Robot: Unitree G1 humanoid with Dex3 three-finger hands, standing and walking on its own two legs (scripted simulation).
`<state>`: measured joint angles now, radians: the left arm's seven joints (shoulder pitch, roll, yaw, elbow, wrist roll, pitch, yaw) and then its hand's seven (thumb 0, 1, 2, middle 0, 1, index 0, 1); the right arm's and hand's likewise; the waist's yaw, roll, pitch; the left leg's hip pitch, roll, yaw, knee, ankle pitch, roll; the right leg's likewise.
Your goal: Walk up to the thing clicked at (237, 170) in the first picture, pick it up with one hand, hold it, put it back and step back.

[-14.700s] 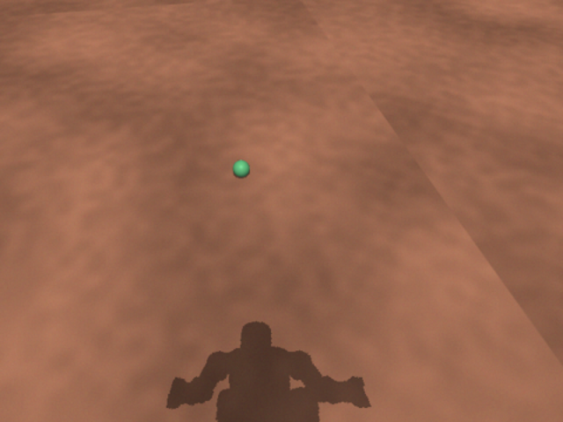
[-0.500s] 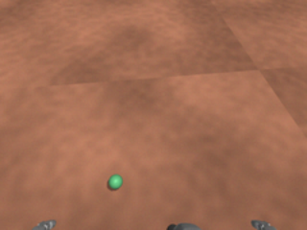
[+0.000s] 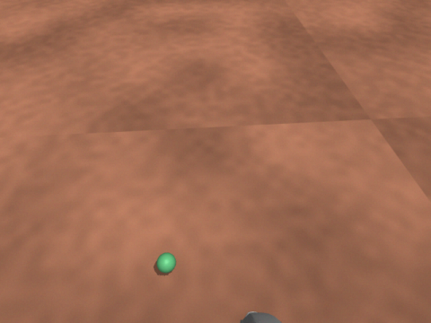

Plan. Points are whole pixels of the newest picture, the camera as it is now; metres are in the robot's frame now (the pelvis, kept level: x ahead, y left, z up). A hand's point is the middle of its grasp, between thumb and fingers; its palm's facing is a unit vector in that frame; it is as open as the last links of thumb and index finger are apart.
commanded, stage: walk up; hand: left
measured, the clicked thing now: (166, 262) +0.49 +0.20 -0.73
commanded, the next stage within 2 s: none
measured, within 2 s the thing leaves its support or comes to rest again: neither
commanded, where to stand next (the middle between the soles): +0.08 +0.01 m, yaw -7 degrees
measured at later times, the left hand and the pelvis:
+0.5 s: hand out of the picture +0.13 +0.31 -0.14, palm faces -0.07 -0.87 -0.48, open 7.4 cm; pelvis +0.04 +0.02 -0.02, yaw -3 degrees
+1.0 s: hand out of the picture +0.10 +0.27 -0.17, palm faces -0.17 -0.91 -0.38, open 7.4 cm; pelvis +0.01 +0.01 -0.02, yaw -9 degrees
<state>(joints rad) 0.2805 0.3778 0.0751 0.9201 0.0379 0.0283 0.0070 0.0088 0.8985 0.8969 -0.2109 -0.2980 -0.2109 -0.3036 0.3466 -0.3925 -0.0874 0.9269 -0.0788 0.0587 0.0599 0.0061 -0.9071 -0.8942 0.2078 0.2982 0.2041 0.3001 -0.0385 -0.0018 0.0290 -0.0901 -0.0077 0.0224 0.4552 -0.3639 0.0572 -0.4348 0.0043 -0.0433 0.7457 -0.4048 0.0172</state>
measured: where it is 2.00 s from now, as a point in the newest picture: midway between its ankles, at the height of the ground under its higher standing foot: outside the picture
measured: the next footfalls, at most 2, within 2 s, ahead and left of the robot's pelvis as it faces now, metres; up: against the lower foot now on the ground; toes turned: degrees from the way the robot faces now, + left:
right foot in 0.20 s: +0.14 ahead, -0.12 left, +0.00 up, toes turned -4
left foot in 0.54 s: +0.12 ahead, +0.17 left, +0.00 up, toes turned -4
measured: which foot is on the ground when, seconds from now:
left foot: down 0.00-0.22, up 0.24-0.52, down 0.54-0.90, up 0.92-1.00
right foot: up 0.00-0.18, down 0.20-0.56, up 0.58-0.86, down 0.88-1.00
